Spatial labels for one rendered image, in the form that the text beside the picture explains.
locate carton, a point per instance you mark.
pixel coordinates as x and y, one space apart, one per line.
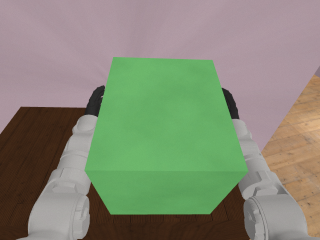
164 141

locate left robot upper arm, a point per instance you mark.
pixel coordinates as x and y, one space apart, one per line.
59 216

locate left robot hand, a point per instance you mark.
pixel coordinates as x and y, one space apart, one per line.
94 104

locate left robot forearm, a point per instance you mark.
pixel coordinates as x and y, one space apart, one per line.
70 175

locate right robot forearm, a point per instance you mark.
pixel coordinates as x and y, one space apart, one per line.
260 180

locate pedestal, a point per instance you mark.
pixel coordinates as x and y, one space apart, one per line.
31 146

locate right robot upper arm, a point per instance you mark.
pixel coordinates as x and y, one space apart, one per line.
274 217

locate right robot hand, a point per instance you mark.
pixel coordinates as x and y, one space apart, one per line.
231 104

